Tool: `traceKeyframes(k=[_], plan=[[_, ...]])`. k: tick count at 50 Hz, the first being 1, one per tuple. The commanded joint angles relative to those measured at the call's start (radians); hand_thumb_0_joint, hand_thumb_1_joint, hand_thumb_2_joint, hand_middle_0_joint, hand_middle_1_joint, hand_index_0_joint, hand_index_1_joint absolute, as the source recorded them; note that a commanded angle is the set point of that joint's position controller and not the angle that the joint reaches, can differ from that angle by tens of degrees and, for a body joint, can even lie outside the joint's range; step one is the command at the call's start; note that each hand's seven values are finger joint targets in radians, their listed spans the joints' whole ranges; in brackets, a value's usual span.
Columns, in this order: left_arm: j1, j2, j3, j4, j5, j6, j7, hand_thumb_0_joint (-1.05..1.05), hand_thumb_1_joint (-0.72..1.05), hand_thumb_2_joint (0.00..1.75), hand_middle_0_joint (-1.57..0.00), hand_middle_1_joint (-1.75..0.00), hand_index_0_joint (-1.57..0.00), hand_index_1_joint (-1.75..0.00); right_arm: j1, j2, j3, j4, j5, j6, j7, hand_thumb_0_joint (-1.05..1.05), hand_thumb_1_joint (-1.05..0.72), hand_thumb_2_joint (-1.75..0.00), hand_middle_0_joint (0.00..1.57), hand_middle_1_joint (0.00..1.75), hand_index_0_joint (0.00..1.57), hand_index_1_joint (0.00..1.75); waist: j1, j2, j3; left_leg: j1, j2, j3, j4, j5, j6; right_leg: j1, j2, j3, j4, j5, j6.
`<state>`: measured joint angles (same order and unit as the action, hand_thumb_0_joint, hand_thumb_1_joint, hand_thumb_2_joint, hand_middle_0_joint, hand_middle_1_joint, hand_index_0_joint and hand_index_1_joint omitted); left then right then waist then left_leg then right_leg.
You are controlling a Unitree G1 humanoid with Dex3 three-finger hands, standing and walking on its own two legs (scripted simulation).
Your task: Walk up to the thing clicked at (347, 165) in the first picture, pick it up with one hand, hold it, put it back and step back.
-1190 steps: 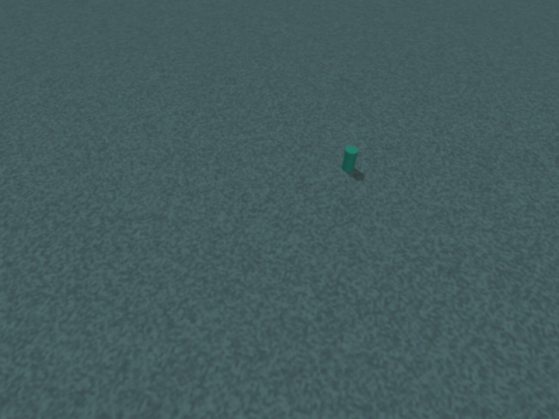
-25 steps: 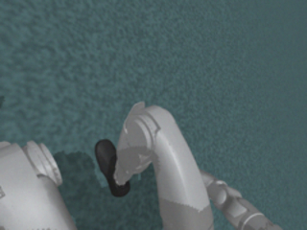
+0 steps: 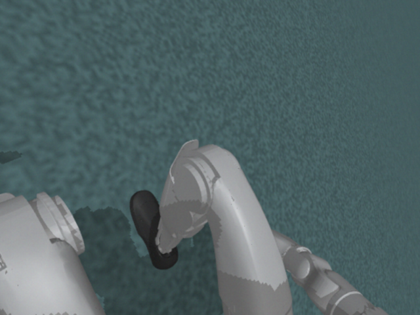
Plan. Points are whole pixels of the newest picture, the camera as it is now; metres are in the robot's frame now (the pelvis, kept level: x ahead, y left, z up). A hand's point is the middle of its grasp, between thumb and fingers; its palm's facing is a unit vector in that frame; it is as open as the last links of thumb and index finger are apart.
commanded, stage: withdraw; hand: left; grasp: from the side
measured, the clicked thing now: out of the picture +0.47 +0.29 -0.24
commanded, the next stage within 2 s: rise in 0.16 s
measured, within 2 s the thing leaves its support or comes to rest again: neither
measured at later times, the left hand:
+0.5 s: hand out of the picture +0.43 +0.37 -0.08, palm faces +0.26 -0.93 -0.27, open 17.4 cm
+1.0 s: hand out of the picture +0.30 +0.32 +0.10, palm faces +0.26 -0.86 -0.44, open 17.0 cm
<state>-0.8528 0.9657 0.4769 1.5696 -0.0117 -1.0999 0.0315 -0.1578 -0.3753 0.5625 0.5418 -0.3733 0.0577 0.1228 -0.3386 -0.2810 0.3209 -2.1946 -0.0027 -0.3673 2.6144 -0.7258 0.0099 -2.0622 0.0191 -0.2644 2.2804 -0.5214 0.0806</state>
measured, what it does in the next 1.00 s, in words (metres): rises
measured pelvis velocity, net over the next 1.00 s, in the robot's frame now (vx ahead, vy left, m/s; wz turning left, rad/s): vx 0.04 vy -0.02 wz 0.23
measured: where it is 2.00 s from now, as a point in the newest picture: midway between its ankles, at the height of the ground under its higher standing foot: (113, 281)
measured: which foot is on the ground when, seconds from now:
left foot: down 0.00-1.00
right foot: down 0.00-1.00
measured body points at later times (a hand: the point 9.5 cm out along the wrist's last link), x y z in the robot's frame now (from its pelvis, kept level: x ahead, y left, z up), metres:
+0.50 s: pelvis +0.01 +0.00 +0.03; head +0.20 +0.16 +0.40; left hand +0.41 +0.42 -0.07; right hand +0.15 -0.25 -0.04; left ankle +0.08 +0.11 -0.27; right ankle +0.17 -0.12 -0.27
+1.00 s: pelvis +0.04 -0.02 +0.20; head +0.21 +0.05 +0.61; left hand +0.28 +0.36 +0.13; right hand +0.26 -0.23 +0.08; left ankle +0.08 +0.11 -0.27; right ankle +0.16 -0.12 -0.27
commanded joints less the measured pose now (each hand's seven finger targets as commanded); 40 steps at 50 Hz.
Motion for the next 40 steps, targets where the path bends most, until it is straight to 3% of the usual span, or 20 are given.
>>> traceKeyframes(k=[1, 5, 6, 9, 11, 13, 14, 15, 16, 17, 19, 22, 24, 25, 26, 31, 33, 34, 38, 40], plan=[[-0.249, 0.291, 0.097, -0.285, -0.009, -0.051, -0.010, 0.00, -0.50, 0.15, -0.16, -0.13, -0.16, -0.13, 0.096, -0.377, -0.136, 0.012, 0.007, 0.029, -0.019, 0.00, -0.91, -0.90, 0.20, 0.30, 0.20, 0.30, -0.079, 0.703, -0.652, 0.443, 0.068, 0.089, -0.366, 0.203, -0.037, 0.349, 0.043, -0.066, -0.108, 0.144, -0.080], [-0.215, 0.299, 0.122, -0.407, -0.004, 0.027, -0.065, 0.00, -0.57, 0.09, -0.14, -0.08, -0.13, -0.09, 0.128, -0.376, -0.186, 0.007, 0.036, 0.048, -0.027, 0.00, -0.92, -0.91, 0.20, 0.30, 0.20, 0.30, -0.039, 0.776, -0.705, 0.498, 0.071, 0.093, -0.413, 0.232, -0.051, 0.300, 0.031, -0.053, -0.094, 0.141, -0.090], [-0.174, 0.270, 0.114, -0.398, -0.005, 0.056, -0.087, 0.00, -0.56, 0.08, -0.14, -0.07, -0.13, -0.08, 0.135, -0.372, -0.200, 0.007, 0.047, 0.050, -0.028, 0.00, -0.92, -0.91, 0.20, 0.30, 0.20, 0.30, -0.028, 0.785, -0.701, 0.500, 0.072, 0.094, -0.430, 0.233, -0.053, 0.285, 0.027, -0.051, -0.088, 0.135, -0.092], [-0.119, 0.149, 0.056, -0.418, -0.037, 0.138, -0.165, 0.00, -0.55, 0.08, -0.15, -0.10, -0.15, -0.10, 0.175, -0.365, -0.236, 0.011, 0.083, 0.053, -0.033, 0.00, -0.91, -0.90, 0.20, 0.30, 0.20, 0.30, -0.034, 0.723, -0.690, 0.458, 0.067, 0.102, -0.438, 0.220, -0.045, 0.247, 0.023, -0.044, -0.100, 0.130, -0.093], [-0.124, 0.049, -0.027, -0.432, -0.062, 0.192, -0.214, 0.00, -0.58, 0.07, -0.13, -0.10, -0.14, -0.09, 0.200, -0.345, -0.255, 0.025, 0.110, 0.049, -0.036, 0.00, -0.90, -0.90, 0.20, 0.30, 0.20, 0.30, -0.047, 0.671, -0.679, 0.403, 0.058, 0.117, -0.430, 0.175, -0.028, 0.228, 0.022, -0.033, -0.118, 0.109, -0.096], [-0.147, 0.044, -0.027, -0.456, -0.079, 0.229, -0.231, 0.00, -0.61, 0.05, -0.09, -0.07, -0.10, -0.06, 0.214, -0.337, -0.273, 0.026, 0.136, 0.041, -0.038, 0.00, -0.89, -0.90, 0.20, 0.30, 0.20, 0.30, -0.038, 0.618, -0.676, 0.365, 0.054, 0.114, -0.429, 0.127, -0.018, 0.199, 0.019, -0.027, -0.124, 0.081, -0.097], [-0.147, -0.002, -0.052, -0.431, -0.087, 0.245, -0.238, 0.00, -0.53, 0.09, -0.07, -0.03, -0.05, -0.04, 0.224, -0.329, -0.276, 0.030, 0.144, 0.039, -0.037, 0.00, -0.88, -0.91, 0.20, 0.30, 0.20, 0.30, -0.044, 0.588, -0.661, 0.342, 0.049, 0.122, -0.423, 0.110, -0.012, 0.200, 0.018, -0.022, -0.132, 0.072, -0.096], [-0.110, 0.185, 0.025, -0.409, 0.070, 0.305, -0.183, 0.00, -0.61, 0.10, -0.10, -0.08, -0.08, -0.09, 0.255, -0.303, -0.340, 0.048, 0.173, 0.051, -0.037, 0.00, -0.96, -0.93, 0.20, 0.30, 0.20, 0.30, 0.049, 0.660, -0.745, 0.417, 0.048, 0.151, -0.468, 0.155, -0.019, 0.174, 0.011, -0.001, -0.141, 0.072, -0.103], [-0.181, 0.109, -0.023, -0.462, 0.062, 0.333, -0.176, 0.00, -0.61, 0.10, -0.10, -0.08, -0.08, -0.10, 0.271, -0.289, -0.343, 0.038, 0.183, 0.060, -0.031, 0.00, -0.99, -0.93, 0.20, 0.30, 0.20, 0.30, 0.022, 0.671, -0.774, 0.429, 0.051, 0.146, -0.477, 0.147, -0.021, 0.147, 0.013, 0.000, -0.139, 0.062, -0.106], [-0.227, 0.076, -0.053, -0.519, 0.071, 0.353, -0.171, 0.00, -0.61, 0.11, -0.10, -0.09, -0.08, -0.11, 0.282, -0.286, -0.361, 0.037, 0.193, 0.067, -0.027, 0.00, -0.98, -0.93, 0.20, 0.30, 0.20, 0.30, 0.025, 0.701, -0.791, 0.450, 0.050, 0.149, -0.496, 0.123, -0.023, 0.128, 0.008, 0.008, -0.138, 0.046, -0.108], [-0.234, 0.121, -0.028, -0.601, 0.101, 0.408, -0.152, 0.00, -0.61, 0.11, -0.11, -0.09, -0.09, -0.11, 0.305, -0.277, -0.397, 0.029, 0.216, 0.076, -0.027, 0.00, -1.00, -0.94, 0.20, 0.30, 0.20, 0.30, 0.073, 0.742, -0.856, 0.489, 0.048, 0.159, -0.550, 0.081, -0.023, 0.131, 0.000, 0.026, -0.148, 0.016, -0.111], [-0.221, 0.207, 0.029, -0.669, 0.144, 0.493, -0.123, 0.00, -0.61, 0.11, -0.12, -0.11, -0.10, -0.13, 0.349, -0.257, -0.433, 0.025, 0.241, 0.095, -0.032, 0.00, -1.03, -0.95, 0.20, 0.30, 0.20, 0.30, 0.108, 0.769, -0.961, 0.534, 0.041, 0.197, -0.551, 0.174, -0.024, 0.161, -0.002, 0.064, -0.151, 0.055, -0.116], [-0.183, 0.186, 0.029, -0.700, 0.155, 0.547, -0.110, 0.00, -0.48, 0.10, -0.06, -0.07, -0.06, -0.07, 0.353, -0.230, -0.455, 0.017, 0.263, 0.104, -0.040, 0.00, -0.90, -0.90, 0.20, 0.30, 0.20, 0.30, 0.138, 0.773, -0.979, 0.546, 0.037, 0.207, -0.588, 0.172, -0.022, 0.144, -0.006, 0.080, -0.166, 0.045, -0.119], [-0.120, 0.182, 0.056, -0.673, 0.160, 0.579, -0.102, 0.00, -0.49, 0.09, -0.06, -0.07, -0.06, -0.07, 0.363, -0.231, -0.473, 0.012, 0.272, 0.107, -0.044, 0.00, -0.90, -0.90, 0.20, 0.30, 0.20, 0.30, 0.156, 0.763, -0.954, 0.548, 0.035, 0.211, -0.608, 0.178, -0.026, 0.128, -0.010, 0.087, -0.170, 0.041, -0.119], [-0.074, 0.142, 0.045, -0.675, 0.162, 0.605, -0.099, 0.00, -0.54, 0.07, -0.06, -0.06, -0.06, -0.06, 0.363, -0.220, -0.482, 0.005, 0.280, 0.112, -0.046, 0.00, -0.90, -0.90, 0.20, 0.30, 0.20, 0.30, 0.167, 0.753, -0.949, 0.551, 0.036, 0.211, -0.627, 0.181, -0.027, 0.118, -0.011, 0.091, -0.173, 0.037, -0.119], [0.070, -0.069, -0.061, -0.801, 0.146, 0.740, -0.100, 0.00, -0.49, 0.10, -0.08, -0.08, -0.08, -0.08, 0.388, -0.181, -0.567, -0.013, 0.331, 0.112, -0.058, 0.00, -0.90, -0.90, 0.20, 0.30, 0.20, 0.30, 0.208, 0.651, -1.009, 0.558, 0.024, 0.229, -0.725, 0.092, -0.013, 0.127, -0.018, 0.126, -0.259, -0.019, -0.124], [0.129, -0.151, -0.117, -0.865, 0.134, 0.792, -0.096, 0.00, -0.51, 0.09, -0.07, -0.07, -0.07, -0.07, 0.390, -0.169, -0.594, -0.025, 0.351, 0.104, -0.065, 0.00, -0.90, -0.90, 0.20, 0.30, 0.20, 0.30, 0.204, 0.569, -1.027, 0.562, 0.020, 0.237, -0.760, 0.060, -0.001, 0.170, -0.017, 0.139, -0.323, -0.033, -0.122], [0.152, -0.171, -0.127, -0.897, 0.128, 0.817, -0.087, 0.00, -0.51, 0.08, -0.06, -0.07, -0.06, -0.07, 0.394, -0.165, -0.603, -0.030, 0.361, 0.101, -0.069, 0.00, -0.90, -0.90, 0.20, 0.30, 0.20, 0.30, 0.203, 0.538, -1.024, 0.563, 0.019, 0.236, -0.780, 0.042, 0.003, 0.190, -0.019, 0.145, -0.353, -0.044, -0.121], [0.262, -0.137, -0.113, -1.124, 0.111, 0.899, -0.043, 0.00, -0.49, 0.09, -0.06, -0.07, -0.06, -0.07, 0.381, -0.141, -0.628, -0.075, 0.394, 0.099, -0.100, 0.00, -0.90, -0.90, 0.20, 0.30, 0.20, 0.30, 0.256, 0.455, -1.081, 0.627, 0.016, 0.237, -0.893, -0.038, 0.016, 0.350, -0.022, 0.175, -0.474, -0.100, -0.109], [0.311, -0.187, -0.146, -1.175, 0.103, 0.937, -0.026, 0.00, -0.49, 0.09, -0.06, -0.07, -0.06, -0.07, 0.365, -0.121, -0.628, -0.087, 0.403, 0.087, -0.120, 0.00, -0.90, -0.90, 0.20, 0.30, 0.20, 0.30, 0.248, 0.446, -1.070, 0.685, 0.018, 0.242, -0.937, -0.034, 0.018, 0.391, -0.022, 0.186, -0.525, -0.097, -0.108]])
